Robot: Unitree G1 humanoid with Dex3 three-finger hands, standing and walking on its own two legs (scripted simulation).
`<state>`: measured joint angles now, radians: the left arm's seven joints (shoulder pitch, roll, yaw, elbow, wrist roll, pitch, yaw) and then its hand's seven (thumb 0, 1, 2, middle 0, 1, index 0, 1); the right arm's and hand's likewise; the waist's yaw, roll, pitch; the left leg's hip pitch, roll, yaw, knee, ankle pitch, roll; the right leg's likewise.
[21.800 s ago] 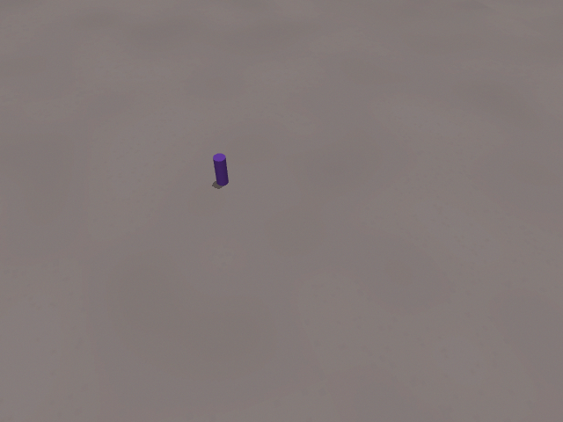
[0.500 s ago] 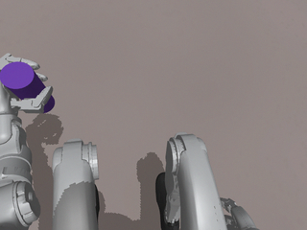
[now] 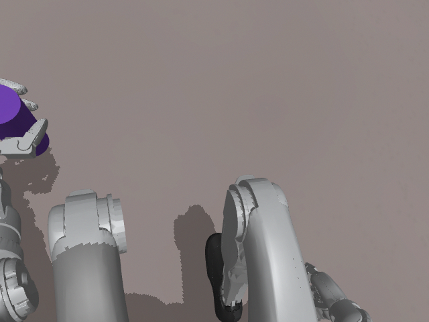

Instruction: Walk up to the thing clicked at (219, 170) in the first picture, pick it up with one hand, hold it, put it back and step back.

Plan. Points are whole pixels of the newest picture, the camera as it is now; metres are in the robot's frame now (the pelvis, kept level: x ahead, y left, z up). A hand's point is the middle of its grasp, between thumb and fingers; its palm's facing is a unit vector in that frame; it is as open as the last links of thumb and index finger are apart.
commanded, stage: crouch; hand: left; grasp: from the side
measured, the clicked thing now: (16, 126) +0.43 +0.28 -0.11
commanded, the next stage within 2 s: lower in 0.04 s
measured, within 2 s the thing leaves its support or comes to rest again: rests again in 1.50 s
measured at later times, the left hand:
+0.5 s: hand (31, 131) +0.44 +0.27 -0.14, palm faces +0.26 -0.96 +0.00, open 8.1 cm
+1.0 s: hand (39, 134) +0.44 +0.26 -0.17, palm faces +0.28 -0.96 +0.00, open 8.1 cm
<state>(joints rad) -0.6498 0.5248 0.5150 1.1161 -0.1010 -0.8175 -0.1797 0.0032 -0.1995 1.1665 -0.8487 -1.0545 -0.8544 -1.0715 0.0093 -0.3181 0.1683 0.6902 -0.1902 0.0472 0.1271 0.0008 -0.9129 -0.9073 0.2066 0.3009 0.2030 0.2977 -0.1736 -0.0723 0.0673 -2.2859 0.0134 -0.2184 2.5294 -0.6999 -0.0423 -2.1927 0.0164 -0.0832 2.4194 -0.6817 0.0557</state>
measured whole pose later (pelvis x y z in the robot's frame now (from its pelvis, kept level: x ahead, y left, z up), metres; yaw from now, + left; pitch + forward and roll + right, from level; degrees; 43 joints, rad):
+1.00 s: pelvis -0.01 +0.01 -0.02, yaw -5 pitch +16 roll -16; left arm -0.67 0.75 0.54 1.38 -0.10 -1.04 -0.07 0.00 -0.20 1.17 -0.86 -1.04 -0.86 -1.06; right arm -0.13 -0.37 0.43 0.60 -0.32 0.05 0.15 0.00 -0.91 -0.90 0.21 0.30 0.20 0.30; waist -0.26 -0.21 0.27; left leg -2.24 0.01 -0.35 2.64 -0.71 -0.03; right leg -2.10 0.06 -0.18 2.43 -0.65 0.08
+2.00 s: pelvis -0.01 +0.03 -0.02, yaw -8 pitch +13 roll -19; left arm -0.66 0.83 0.52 1.44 -0.09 -1.11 -0.01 0.00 -0.26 0.56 -0.74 -0.66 -0.74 -0.66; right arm -0.18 -0.36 0.51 0.55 -0.36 0.05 0.15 0.00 -0.92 -0.90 0.21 0.30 0.21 0.30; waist -0.26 -0.27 0.31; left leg -2.23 0.02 -0.40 2.68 -0.73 0.00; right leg -2.05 0.08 -0.22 2.40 -0.64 0.08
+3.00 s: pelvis -0.01 +0.02 +0.04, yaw +0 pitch +28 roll -11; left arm -0.53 0.78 0.56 0.96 0.10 -0.39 -0.10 -0.01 -0.53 0.08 -0.07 -0.06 -0.07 -0.06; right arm 0.05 -0.28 0.13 0.59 -0.06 0.15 0.09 0.00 -0.92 -0.91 0.21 0.30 0.21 0.30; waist -0.11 -0.05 -0.04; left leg -2.23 0.03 -0.17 2.39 -0.67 0.02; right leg -2.11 0.01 -0.08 2.26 -0.65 0.04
